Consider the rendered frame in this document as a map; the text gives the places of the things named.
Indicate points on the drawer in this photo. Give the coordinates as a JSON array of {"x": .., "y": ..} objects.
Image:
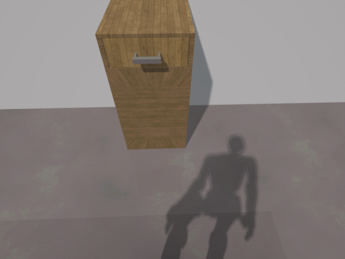
[{"x": 173, "y": 51}]

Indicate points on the cabinet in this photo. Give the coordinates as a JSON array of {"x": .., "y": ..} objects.
[{"x": 152, "y": 102}]

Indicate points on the handle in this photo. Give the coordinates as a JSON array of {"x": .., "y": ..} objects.
[{"x": 146, "y": 60}]

